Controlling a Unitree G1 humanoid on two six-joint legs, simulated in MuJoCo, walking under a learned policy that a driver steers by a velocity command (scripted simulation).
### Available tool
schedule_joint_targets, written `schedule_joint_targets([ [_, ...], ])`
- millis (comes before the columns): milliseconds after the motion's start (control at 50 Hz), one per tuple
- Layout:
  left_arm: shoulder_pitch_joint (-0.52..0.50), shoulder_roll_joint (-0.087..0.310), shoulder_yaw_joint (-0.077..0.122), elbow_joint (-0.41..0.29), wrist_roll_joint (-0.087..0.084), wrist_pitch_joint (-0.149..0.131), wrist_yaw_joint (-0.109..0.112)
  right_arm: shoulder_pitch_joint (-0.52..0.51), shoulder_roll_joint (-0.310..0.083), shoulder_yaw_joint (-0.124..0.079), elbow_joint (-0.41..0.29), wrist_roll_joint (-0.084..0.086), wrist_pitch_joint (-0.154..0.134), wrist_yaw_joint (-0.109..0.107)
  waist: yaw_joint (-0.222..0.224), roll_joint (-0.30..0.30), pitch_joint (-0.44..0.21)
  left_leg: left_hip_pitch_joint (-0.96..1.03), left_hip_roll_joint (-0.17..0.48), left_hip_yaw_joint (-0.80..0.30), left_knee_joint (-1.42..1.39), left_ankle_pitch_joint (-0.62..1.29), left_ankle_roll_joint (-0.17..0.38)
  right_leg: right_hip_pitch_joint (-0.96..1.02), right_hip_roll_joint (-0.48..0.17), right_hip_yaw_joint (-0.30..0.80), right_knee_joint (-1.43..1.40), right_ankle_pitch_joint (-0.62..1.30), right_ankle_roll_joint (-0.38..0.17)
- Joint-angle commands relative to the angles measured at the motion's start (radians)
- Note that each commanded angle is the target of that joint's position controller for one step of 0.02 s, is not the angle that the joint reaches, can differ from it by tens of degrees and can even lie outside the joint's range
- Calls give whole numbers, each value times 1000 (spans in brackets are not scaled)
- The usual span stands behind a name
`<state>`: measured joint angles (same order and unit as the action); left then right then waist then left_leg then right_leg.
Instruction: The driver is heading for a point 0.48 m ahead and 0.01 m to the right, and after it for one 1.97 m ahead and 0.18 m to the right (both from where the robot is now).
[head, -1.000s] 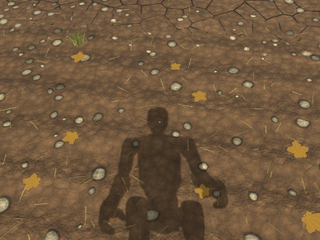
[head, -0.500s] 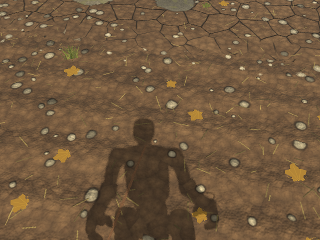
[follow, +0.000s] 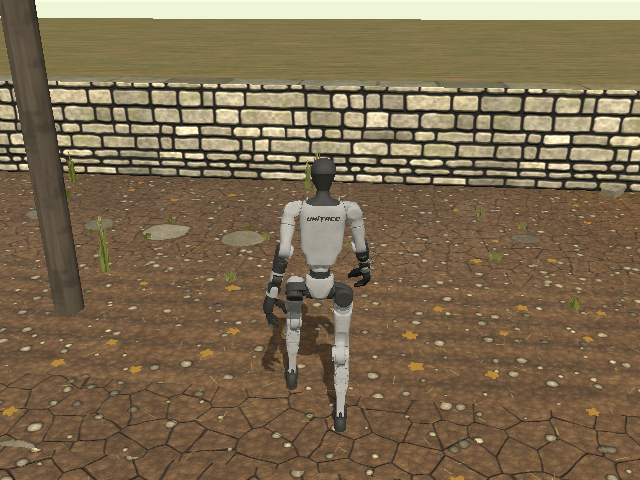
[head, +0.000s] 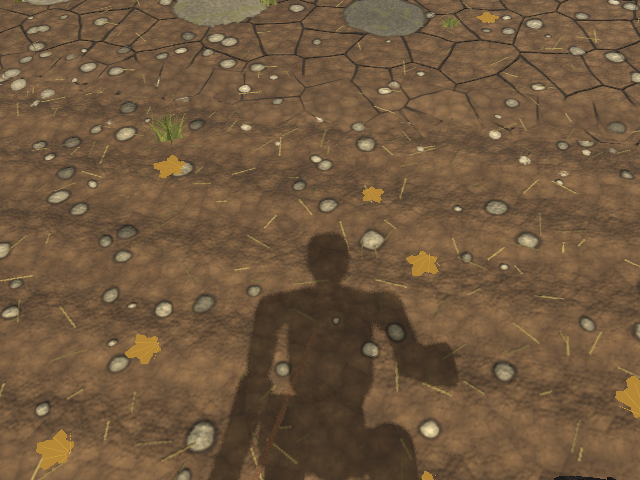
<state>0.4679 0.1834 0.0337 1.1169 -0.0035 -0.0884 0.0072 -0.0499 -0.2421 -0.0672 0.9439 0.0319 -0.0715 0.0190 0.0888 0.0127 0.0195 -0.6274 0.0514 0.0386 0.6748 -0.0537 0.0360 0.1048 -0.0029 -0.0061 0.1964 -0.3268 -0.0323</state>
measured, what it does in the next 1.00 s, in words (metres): walks ahead: left foot, then right foot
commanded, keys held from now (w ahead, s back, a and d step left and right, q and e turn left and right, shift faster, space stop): w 1.00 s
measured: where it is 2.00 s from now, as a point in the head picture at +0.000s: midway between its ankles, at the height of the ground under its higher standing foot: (367, 239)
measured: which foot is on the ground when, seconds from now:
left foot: up 0.00-0.12, down 0.14-0.70, up 0.72-1.00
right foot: down 0.00-0.16, up 0.18-0.68, down 0.70-1.00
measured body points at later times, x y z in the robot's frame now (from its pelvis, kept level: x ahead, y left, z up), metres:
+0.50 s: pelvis +0.26 +0.05 +0.01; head +0.27 +0.05 +0.46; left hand +0.43 +0.31 -0.10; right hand +0.25 -0.21 -0.14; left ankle +0.22 +0.14 -0.74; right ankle +0.45 -0.13 -0.67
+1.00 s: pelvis +0.54 -0.02 +0.01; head +0.56 -0.02 +0.46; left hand +0.55 +0.25 -0.13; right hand +0.70 -0.28 -0.11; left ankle +0.68 +0.16 -0.67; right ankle +0.52 -0.10 -0.74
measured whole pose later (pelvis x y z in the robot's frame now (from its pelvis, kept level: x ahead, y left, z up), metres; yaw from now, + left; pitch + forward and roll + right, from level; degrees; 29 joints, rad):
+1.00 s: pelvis +0.54 -0.02 +0.01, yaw +0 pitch +2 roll -1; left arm 0.33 0.23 0.06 1.00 0.00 -0.09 -0.01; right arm 0.09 -0.27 -0.07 0.94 0.01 -0.07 0.00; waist 0.05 0.04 0.00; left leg -0.68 0.13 -0.03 0.85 -0.08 0.02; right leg -0.10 0.05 -0.07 0.24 -0.16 -0.06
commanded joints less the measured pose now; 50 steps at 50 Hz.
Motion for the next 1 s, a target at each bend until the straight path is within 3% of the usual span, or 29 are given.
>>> schedule_joint_targets([
  [20, 26, 175, 33, -23, -10, -10, 5, -193, -29, 12, -108, 5, -12, 14, -6, -139, 132, 32, -30, 32, -112, 62, 15, -120, -222, 93, -91, 421, -133],
  [80, 4, 196, 46, -23, -16, -3, 6, -142, -83, -5, -116, 3, -19, 23, -65, -151, 73, 130, -56, 34, -158, 7, 62, -22, -259, 68, 28, 740, -109],
  [100, -8, 202, 50, -26, -17, 2, 8, -63, -110, -20, -99, -1, -19, 20, -110, -167, 14, 242, -85, 56, -154, -14, 79, -10, -254, 51, 120, 928, -96],
  [120, -25, 194, 47, -34, -14, 10, 9, 101, -146, -42, -51, 0, -17, 14, -187, -164, -76, 445, -108, 70, -159, -7, 106, -54, -220, 22, 291, 1034, -74],
  [140, -55, 187, 42, -55, -3, 11, 8, 294, -187, -61, 0, -4, -12, 5, -268, -136, -190, 756, -9, -43, -119, -8, 148, -261, -185, 14, 537, 874, -47],
  [160, 50, 63, 7, -77, -5, -3, -4, 445, -273, -76, 25, -31, -6, -1, -228, 124, -387, 1138, 283, -524, -193, -213, 310, -648, -11, -6, 978, 259, 22],
  [180, 31, 72, 10, -61, -21, -32, -14, 439, -208, -50, 38, -27, -4, 4, -227, 186, -442, 1099, 348, -793, -384, -353, 330, -749, 40, 145, 1172, -222, 0],
  [200, -81, 154, 35, -103, -49, -47, -16, 318, -162, -34, 22, -15, -13, 7, -204, 156, -248, 933, 307, -656, -420, -393, 274, -848, -23, 136, 1229, -174, -20],
  [220, -149, 170, 39, -125, -53, -51, -9, 215, -119, -18, -2, -15, -21, 10, -166, 76, -139, 744, 272, -511, -452, -328, 242, -830, -80, 102, 1190, -76, -32],
  [240, -172, 163, 47, -130, -39, -45, 2, 155, -83, -7, -7, -27, -30, 17, -127, 19, -75, 583, 233, -408, -482, -234, 219, -774, -116, 82, 1127, -7, -32],
  [280, -119, 116, 53, -125, -23, -15, 14, 128, -50, 6, 4, -40, -40, 23, -62, 59, -48, 416, 174, -285, -527, -167, 195, -654, -159, 88, 1042, 43, -33],
  [320, -131, 96, 54, -140, -19, 5, 20, 166, -75, 4, 24, -38, -40, 13, -50, 64, -13, 344, 161, -231, -568, -156, 208, -657, -170, 73, 969, 58, -18],
  [360, -216, 119, 61, -179, -9, 10, 23, 212, -115, -1, 36, -40, -39, -6, -60, 48, 22, 346, 167, -218, -598, -151, 220, -739, -179, 67, 868, 152, 10],
  [420, -325, 125, 61, -216, -2, 7, 15, 281, -133, -3, 44, -36, -35, -24, -88, 31, 32, 412, 157, -183, -596, -76, 201, -812, -170, 62, 686, 324, 29],
  [480, -433, 106, 49, -247, -7, 0, 1, 347, -140, -3, 54, -25, -32, -30, -124, 31, 39, 455, 135, -126, -585, -21, 172, -778, -133, 28, 511, 430, 31],
  [580, -574, 108, 30, -301, -20, -8, -30, 446, -157, -11, 87, -15, -12, -31, -169, 29, 70, 614, 183, -114, -517, 7, 165, -789, -100, 9, 360, 365, 20],
  [640, -545, 144, 36, -313, -24, -18, -44, 443, -178, -22, 90, -13, 3, -33, -131, 61, 47, 683, 218, -125, -431, 145, 141, -703, -71, -5, 307, 251, -18],
  [660, -473, 170, 48, -297, -22, -22, -45, 419, -185, -23, 83, -12, 8, -33, -84, 74, 3, 683, 204, -105, -346, 314, 125, -589, -40, -32, 286, 234, -38],
  [680, -314, 215, 73, -246, -19, -23, -41, 405, -165, -16, 75, -14, 13, -32, -11, 61, -94, 646, 151, -61, -165, 453, 101, -377, -10, -53, 275, 249, -68],
  [700, -110, 294, 97, -198, -5, -24, -32, 405, -130, 0, 47, -29, 12, -32, 54, -19, -252, 452, 92, -10, 136, 285, 64, -54, -159, 112, 320, 299, -133],
  [720, -16, 377, 116, -167, -2, -17, -35, 515, 0, 37, 38, -31, -13, -20, 4, -291, -390, 29, -100, 6, 508, -297, -9, 312, -391, 592, 214, 128, -300],
  [740, -19, 278, 86, -173, -6, -15, -34, 464, -81, 20, 49, -9, -40, -15, 29, -242, -407, -96, -83, -144, 651, -502, 5, 322, -394, 721, 118, 38, -293],
  [760, -117, 230, 70, -193, -8, -19, -30, 369, -142, 3, 18, 14, -56, -12, 19, -197, -258, -172, -28, -142, 685, -439, 25, 200, -361, 569, 110, 71, -244],
  [780, -201, 200, 58, -217, -2, -20, -28, 311, -143, 4, 6, 16, -60, -18, -9, -112, -180, -145, 27, -114, 651, -349, 30, 53, -324, 441, 89, 159, -220],
  [800, -257, 171, 50, -222, 6, -22, -32, 284, -134, -2, 3, 1, -54, -24, -40, -69, -113, -100, 59, -104, 579, -291, 27, -87, -292, 356, 56, 240, -209],
  [840, -281, 137, 38, -215, 15, -27, -38, 317, -99, -6, 10, -9, -25, -27, -94, -88, -78, 4, 92, -110, 494, -238, 26, -219, -249, 268, -3, 280, -193],
  [880, -253, 166, 44, -201, 8, -30, -33, 311, -73, -4, 6, -13, -8, -29, -108, -81, -47, -2, 101, -98, 418, -207, 13, -263, -244, 218, -45, 318, -206],
  [920, -221, 195, 52, -190, 9, -28, -20, 243, -78, -7, -18, -22, -3, -30, -100, -63, -19, -61, 105, -94, 312, -116, -7, -259, -242, 182, -72, 342, -211],
  [1000, -172, 201, 52, -173, 0, -19, -4, 109, -63, -2, -55, -24, -7, -19, -69, -75, 14, -48, 78, -65, 68, 97, -23, -256, -197, 84, -92, 344, -173],
])
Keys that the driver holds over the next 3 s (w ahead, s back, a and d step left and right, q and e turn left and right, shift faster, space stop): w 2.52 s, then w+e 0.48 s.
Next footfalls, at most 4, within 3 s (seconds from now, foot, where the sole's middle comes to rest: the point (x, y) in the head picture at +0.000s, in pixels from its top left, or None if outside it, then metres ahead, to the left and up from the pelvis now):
0.14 left None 0.26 0.14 -0.78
0.70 right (426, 449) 0.56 -0.11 -0.78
1.24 left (318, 321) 0.85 0.15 -0.78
1.80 right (414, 226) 1.17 -0.09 -0.78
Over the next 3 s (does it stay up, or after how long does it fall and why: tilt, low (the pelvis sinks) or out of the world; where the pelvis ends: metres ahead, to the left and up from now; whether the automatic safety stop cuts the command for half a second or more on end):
stays up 1.67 0.01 -0.02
